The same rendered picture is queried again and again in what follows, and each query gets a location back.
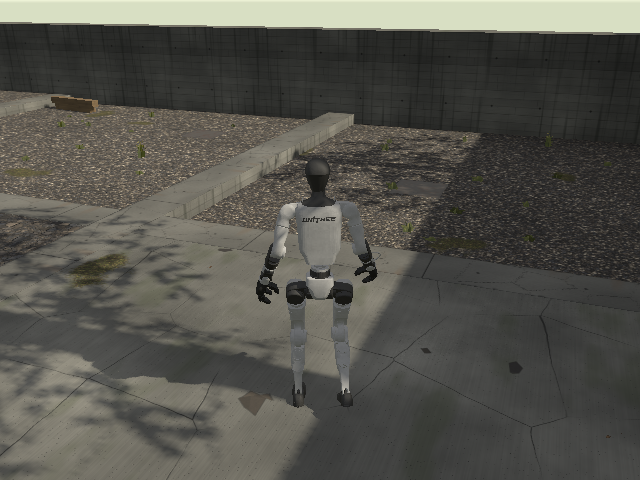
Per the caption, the left robot shin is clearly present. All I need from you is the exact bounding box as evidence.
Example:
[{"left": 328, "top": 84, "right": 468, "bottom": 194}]
[{"left": 290, "top": 329, "right": 305, "bottom": 394}]

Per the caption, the right robot hand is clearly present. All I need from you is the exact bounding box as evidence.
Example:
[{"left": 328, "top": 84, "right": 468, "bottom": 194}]
[{"left": 354, "top": 266, "right": 378, "bottom": 283}]

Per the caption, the left robot thigh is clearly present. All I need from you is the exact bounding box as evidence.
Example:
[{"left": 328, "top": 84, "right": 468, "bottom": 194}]
[{"left": 286, "top": 278, "right": 307, "bottom": 347}]

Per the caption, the robot right forearm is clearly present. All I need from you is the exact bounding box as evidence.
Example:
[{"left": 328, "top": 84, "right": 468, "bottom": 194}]
[{"left": 358, "top": 239, "right": 376, "bottom": 271}]

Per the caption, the left robot hand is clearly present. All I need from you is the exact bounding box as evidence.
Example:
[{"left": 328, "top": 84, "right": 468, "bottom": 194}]
[{"left": 256, "top": 280, "right": 279, "bottom": 304}]

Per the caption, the robot left forearm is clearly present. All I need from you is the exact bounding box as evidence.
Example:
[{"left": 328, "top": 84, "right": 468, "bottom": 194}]
[{"left": 259, "top": 243, "right": 280, "bottom": 285}]

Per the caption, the robot right upper arm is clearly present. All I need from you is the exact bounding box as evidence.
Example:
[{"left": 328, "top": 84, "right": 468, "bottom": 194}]
[{"left": 339, "top": 201, "right": 368, "bottom": 255}]

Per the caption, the robot left upper arm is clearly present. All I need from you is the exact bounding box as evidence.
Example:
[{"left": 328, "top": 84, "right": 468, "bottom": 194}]
[{"left": 270, "top": 202, "right": 298, "bottom": 259}]

